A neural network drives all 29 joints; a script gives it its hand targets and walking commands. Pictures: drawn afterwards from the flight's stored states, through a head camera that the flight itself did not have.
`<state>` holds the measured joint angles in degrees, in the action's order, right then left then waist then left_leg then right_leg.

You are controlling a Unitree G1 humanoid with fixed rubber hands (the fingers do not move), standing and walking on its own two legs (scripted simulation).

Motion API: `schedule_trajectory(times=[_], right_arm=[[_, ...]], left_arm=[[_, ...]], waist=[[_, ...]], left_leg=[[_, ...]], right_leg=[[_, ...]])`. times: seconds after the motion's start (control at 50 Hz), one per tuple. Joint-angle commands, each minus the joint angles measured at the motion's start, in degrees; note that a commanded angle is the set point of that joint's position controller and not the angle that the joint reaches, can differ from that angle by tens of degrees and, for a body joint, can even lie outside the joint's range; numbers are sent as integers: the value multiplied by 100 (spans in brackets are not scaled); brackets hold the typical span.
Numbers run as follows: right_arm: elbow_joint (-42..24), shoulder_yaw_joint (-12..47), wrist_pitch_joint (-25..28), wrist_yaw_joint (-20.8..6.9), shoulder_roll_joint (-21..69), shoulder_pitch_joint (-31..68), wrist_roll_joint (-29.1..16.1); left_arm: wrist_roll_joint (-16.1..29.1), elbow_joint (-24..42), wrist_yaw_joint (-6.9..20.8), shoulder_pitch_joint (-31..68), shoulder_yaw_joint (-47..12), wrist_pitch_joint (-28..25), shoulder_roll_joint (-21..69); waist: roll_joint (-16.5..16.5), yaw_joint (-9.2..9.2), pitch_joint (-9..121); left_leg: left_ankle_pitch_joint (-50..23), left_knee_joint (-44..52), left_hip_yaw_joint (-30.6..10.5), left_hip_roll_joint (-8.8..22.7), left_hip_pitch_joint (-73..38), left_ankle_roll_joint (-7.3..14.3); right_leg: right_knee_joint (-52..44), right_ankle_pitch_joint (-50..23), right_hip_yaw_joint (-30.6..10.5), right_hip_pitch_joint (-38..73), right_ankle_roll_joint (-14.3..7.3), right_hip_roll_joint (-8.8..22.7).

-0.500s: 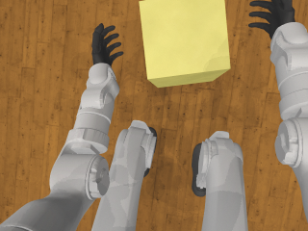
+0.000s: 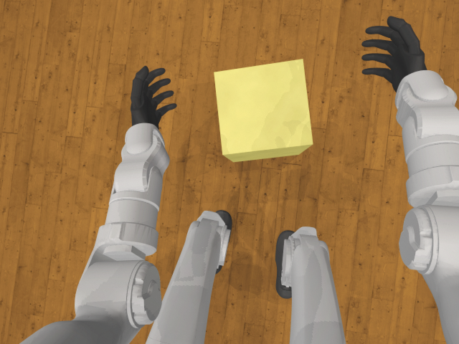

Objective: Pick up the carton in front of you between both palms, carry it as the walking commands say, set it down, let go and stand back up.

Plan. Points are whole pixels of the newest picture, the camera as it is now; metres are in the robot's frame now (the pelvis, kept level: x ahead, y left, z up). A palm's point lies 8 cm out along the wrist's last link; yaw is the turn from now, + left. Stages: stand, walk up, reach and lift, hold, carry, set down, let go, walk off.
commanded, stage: set down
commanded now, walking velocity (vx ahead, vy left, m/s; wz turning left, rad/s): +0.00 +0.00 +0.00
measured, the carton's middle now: (262, 119) +0.53 +0.02 -0.45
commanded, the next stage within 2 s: let go in 0.14 s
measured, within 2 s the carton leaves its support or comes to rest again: neither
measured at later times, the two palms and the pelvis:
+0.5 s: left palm (93, 153) +0.37 +0.20 +0.02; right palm out of the picture +0.42 -0.22 +0.01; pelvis +0.04 +0.01 +0.12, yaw -4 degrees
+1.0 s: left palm out of the picture +0.28 +0.25 +0.13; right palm out of the picture +0.30 -0.21 +0.12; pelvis +0.11 +0.02 +0.20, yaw -2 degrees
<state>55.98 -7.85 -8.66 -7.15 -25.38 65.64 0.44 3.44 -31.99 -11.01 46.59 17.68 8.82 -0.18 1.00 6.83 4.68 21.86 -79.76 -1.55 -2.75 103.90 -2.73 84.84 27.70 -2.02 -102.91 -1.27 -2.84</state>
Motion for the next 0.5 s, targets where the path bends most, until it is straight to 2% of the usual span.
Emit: schedule_trajectory(times=[0.0, 0.1, 0.16, 0.22, 0.3, 0.34, 0.4, 0.48], right_arm=[[-572, -281, 186, -16, -641, 1124, 144], [-627, -273, 180, -53, -497, 928, 240], [-576, -389, 217, -33, -313, 479, 388], [-766, -577, 299, 92, -110, -166, 560], [-1275, -737, 415, 390, 368, -1317, 664], [-1627, -717, 468, 562, 619, -1865, 614], [-2175, -647, 543, 743, 810, -2547, 519], [-2675, -445, 644, 768, 841, -3298, 371]], left_arm=[[-150, 657, 76, 557, 41, -166, -275], [-312, 716, 131, 246, 120, -154, -273], [-417, 656, 252, -76, 57, -202, -188], [-546, 634, 434, -594, -56, -313, -211], [-793, 634, 758, -1544, -211, -492, -455], [-852, 703, 938, -1917, -327, -572, -687], [-880, 860, 1178, -2390, -514, -645, -1023], [-675, 934, 1389, -3100, -891, -689, -1183]], waist=[[691, 32, 5429], [861, 121, 5393], [872, 7, 5198], [837, -120, 5292], [724, -165, 5270], [614, -158, 5035], [344, -128, 4446], [174, -130, 3506]], left_leg=[[-1707, 945, 643, -153, -3142, -199], [-1842, 1527, 594, -122, -3449, -152], [-1943, 1814, 567, -102, -3616, -144], [-2182, 2071, 548, -103, -3959, -119], [-2277, 2426, 541, -117, -4435, -36], [-2153, 2654, 512, -107, -4788, 35], [-1960, 3044, 436, -49, -5589, 115], [-1724, 3466, 275, 43, -6688, 176]], right_leg=[[-1514, -2150, -15, 3935, 70, -38], [-2035, -2460, -80, 4726, 95, -39], [-2344, -2739, -111, 5105, 114, -39], [-2638, -3278, -167, 5609, 140, -36], [-3069, -3749, -266, 6238, 182, -11], [-3342, -3612, -271, 6392, 196, -1], [-3809, -2924, -216, 6396, 205, 16], [-4310, -1861, -57, 6315, 204, 43]])
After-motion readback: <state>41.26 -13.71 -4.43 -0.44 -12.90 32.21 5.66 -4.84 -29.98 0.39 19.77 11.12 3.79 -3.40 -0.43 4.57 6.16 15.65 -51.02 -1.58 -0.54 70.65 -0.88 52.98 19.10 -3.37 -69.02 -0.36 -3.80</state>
